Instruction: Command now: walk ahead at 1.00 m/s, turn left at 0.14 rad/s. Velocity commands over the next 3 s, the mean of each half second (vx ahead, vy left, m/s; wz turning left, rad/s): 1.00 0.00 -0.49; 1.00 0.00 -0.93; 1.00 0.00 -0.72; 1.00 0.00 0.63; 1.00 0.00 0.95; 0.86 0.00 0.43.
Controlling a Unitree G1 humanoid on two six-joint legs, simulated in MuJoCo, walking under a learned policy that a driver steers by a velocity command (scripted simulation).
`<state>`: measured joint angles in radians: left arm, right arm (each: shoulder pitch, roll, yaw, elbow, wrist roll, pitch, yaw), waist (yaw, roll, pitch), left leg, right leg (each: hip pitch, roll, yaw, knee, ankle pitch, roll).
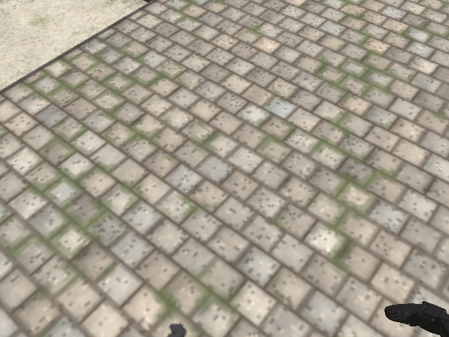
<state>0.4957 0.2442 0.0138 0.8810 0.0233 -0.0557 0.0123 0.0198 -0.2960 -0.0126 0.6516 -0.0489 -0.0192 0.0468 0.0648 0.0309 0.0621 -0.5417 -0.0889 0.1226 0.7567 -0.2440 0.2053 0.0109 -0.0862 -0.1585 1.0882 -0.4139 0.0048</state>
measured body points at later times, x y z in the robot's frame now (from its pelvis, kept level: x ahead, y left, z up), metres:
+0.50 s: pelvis +0.46 -0.09 +0.01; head +0.48 -0.08 +0.46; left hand +0.60 +0.18 -0.12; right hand +0.50 -0.36 -0.10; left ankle +0.31 +0.08 -0.54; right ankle +0.52 -0.12 -0.69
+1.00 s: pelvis +0.90 -0.21 +0.04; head +0.92 -0.22 +0.49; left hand +1.22 -0.10 -0.05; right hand +0.74 -0.47 -0.06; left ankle +0.98 -0.09 -0.69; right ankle +0.80 -0.25 -0.59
